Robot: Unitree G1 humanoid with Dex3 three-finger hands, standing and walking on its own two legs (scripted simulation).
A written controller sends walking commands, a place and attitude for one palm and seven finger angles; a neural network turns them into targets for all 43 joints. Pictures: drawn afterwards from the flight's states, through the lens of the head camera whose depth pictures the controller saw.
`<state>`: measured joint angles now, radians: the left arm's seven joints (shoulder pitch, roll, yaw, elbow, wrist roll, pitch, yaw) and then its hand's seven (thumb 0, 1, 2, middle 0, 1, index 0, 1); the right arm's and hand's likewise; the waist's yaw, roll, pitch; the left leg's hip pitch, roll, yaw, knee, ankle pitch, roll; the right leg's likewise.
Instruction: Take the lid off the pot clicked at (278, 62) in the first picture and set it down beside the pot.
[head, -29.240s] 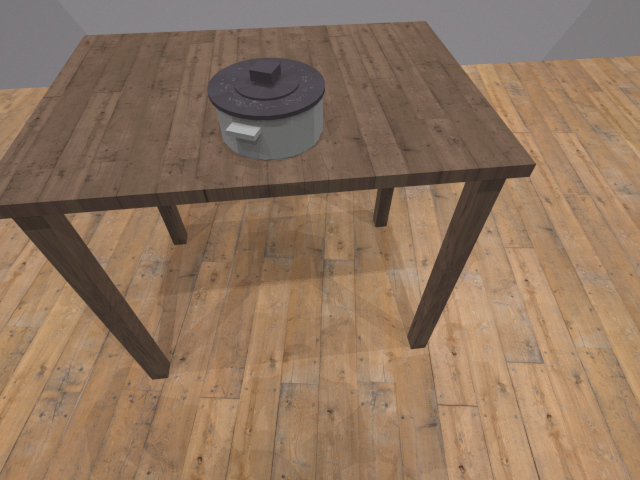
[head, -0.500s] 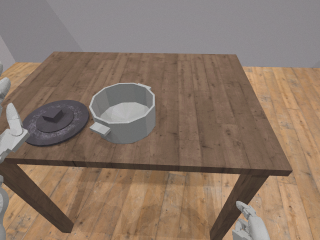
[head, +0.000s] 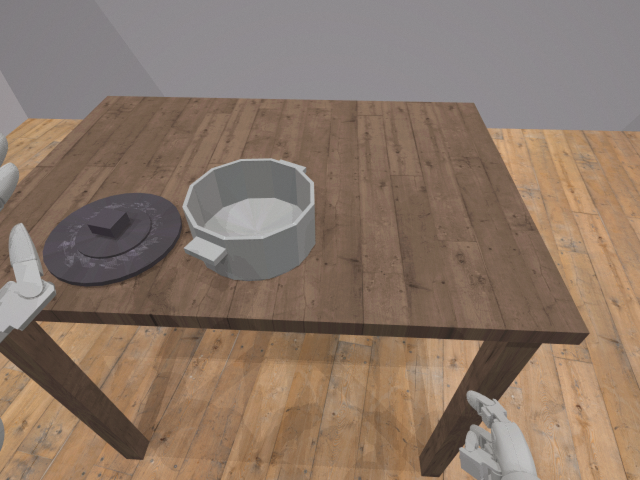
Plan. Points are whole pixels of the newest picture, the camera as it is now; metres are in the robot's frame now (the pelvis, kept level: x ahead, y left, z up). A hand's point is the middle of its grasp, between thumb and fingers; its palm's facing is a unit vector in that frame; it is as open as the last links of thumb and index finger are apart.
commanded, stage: step back with the hand held close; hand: left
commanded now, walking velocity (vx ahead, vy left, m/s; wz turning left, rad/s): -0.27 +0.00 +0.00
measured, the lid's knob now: (109, 222) +0.44 +0.40 +0.07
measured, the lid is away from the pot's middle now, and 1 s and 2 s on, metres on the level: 0.23 0.23 0.23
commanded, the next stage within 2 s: stop stepping back and stand still in 1.26 s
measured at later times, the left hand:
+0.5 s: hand out of the picture +0.13 +0.27 +0.23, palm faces +0.42 -0.76 -0.50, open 7.4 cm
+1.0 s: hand out of the picture +0.08 +0.27 +0.25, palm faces +0.46 -0.80 -0.38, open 7.4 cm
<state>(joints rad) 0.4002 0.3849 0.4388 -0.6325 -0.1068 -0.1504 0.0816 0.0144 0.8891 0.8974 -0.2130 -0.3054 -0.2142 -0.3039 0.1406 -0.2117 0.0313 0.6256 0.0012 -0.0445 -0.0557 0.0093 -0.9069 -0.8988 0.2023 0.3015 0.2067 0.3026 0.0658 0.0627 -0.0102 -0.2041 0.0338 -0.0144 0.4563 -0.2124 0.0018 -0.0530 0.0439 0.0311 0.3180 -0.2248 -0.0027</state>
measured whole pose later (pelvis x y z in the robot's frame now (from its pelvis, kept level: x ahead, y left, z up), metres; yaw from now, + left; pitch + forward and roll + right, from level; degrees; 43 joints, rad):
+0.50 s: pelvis -0.06 +0.04 -0.01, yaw +0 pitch +1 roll -3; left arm 0.54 0.49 0.54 -0.79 -0.09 -0.23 0.15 0.01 0.89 0.90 -0.22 -0.31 -0.22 -0.30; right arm 0.20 -0.20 -0.01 0.55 0.03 -0.04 -0.07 0.01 -0.91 -0.90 0.20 0.30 0.21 0.30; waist 0.00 0.02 0.04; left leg -0.43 -0.01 0.01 0.56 -0.16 0.05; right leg -0.31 0.00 0.05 0.49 -0.21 0.05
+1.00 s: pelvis -0.12 +0.05 -0.03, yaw +0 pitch +0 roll -5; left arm 0.40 0.47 0.52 -0.80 -0.07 -0.27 0.18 0.01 0.88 0.90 -0.22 -0.31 -0.22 -0.30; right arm 0.19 -0.20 -0.03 0.59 0.01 -0.08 -0.07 0.01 -0.91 -0.90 0.20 0.30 0.21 0.30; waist -0.02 0.03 0.05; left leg -0.53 0.03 0.03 0.61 -0.07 0.08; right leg -0.45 0.04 0.03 0.79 -0.41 0.01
